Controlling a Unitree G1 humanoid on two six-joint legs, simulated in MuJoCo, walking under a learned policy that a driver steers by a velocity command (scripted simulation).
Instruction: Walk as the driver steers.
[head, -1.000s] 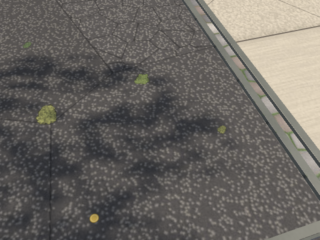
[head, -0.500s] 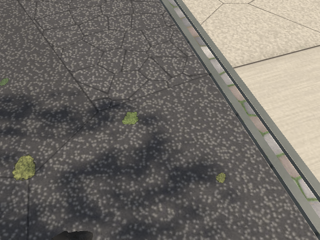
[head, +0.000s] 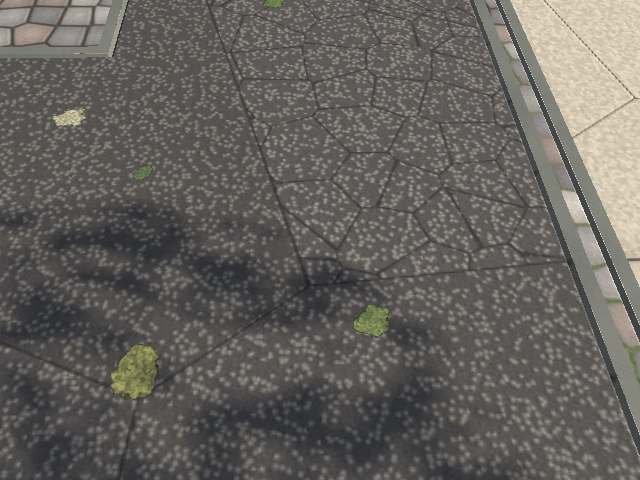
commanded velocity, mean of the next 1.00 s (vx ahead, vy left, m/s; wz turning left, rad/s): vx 0.04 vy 0.00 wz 0.30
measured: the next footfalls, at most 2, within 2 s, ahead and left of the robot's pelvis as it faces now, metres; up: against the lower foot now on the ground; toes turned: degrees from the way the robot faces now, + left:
right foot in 0.50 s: +0.19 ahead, -0.13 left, +0.00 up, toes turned +18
left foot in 0.80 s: +0.09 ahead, +0.12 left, +0.00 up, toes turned +14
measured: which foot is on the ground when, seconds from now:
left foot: down 0.00-0.52, up 0.54-0.78, down 0.80-1.00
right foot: up 0.00-0.48, down 0.50-1.00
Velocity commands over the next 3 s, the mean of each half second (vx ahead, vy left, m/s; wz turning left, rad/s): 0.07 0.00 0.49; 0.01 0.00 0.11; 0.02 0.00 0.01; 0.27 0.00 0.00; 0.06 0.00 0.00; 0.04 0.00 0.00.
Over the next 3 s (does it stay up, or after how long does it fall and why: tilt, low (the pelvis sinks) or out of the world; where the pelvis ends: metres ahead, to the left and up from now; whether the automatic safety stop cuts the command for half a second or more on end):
stays up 0.41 0.06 0.01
